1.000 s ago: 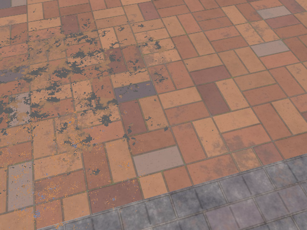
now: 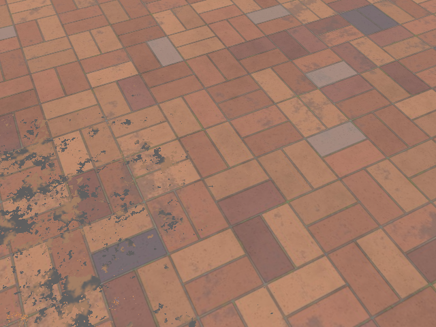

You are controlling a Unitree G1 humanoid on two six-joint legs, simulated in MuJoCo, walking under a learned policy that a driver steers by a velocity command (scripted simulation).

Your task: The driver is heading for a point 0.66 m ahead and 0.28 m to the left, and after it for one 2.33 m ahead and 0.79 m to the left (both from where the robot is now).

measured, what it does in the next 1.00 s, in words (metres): walks ahead, turning left: right foot, then left foot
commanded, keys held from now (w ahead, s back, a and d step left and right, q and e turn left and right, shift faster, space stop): w+q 0.94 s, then q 0.06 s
